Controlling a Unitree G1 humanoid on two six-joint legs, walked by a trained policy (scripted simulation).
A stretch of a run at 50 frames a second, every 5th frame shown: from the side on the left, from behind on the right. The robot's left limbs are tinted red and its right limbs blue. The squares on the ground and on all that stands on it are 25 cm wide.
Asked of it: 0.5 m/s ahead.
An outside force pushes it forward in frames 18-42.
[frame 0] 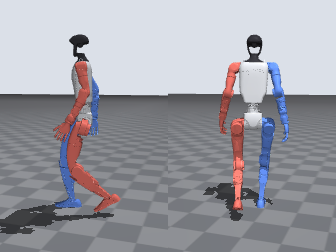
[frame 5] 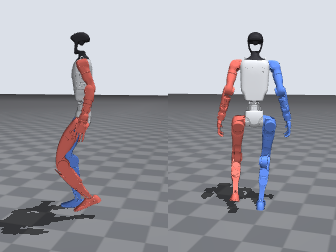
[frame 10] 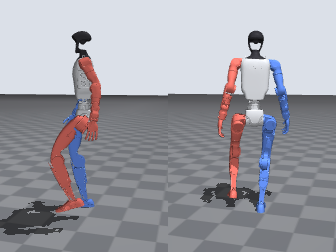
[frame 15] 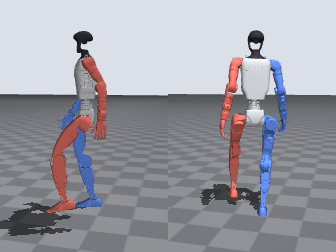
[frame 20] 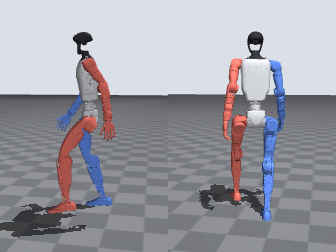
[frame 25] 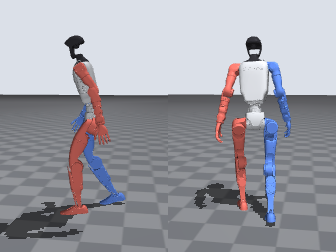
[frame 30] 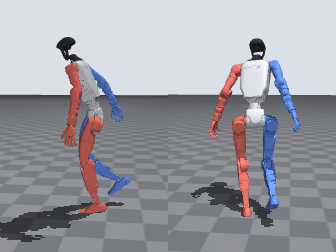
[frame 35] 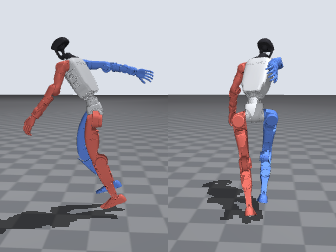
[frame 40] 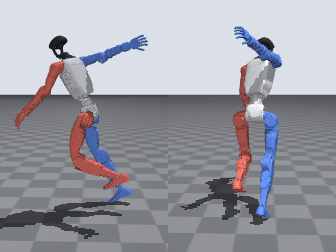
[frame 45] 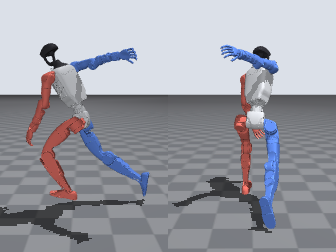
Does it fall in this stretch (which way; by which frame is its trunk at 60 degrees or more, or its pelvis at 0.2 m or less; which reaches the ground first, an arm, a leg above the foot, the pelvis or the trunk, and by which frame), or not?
no
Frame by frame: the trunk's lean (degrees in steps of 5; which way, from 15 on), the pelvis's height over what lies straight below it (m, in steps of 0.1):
0: 5, 0.8
5: 5, 0.8
10: 0, 0.8
15: 5, 0.8
20: 5, 0.8
25: 15 forward, 0.8
30: 25 forward, 0.8
35: 35 forward, 0.8
40: 30 forward, 0.8
45: 30 forward, 0.7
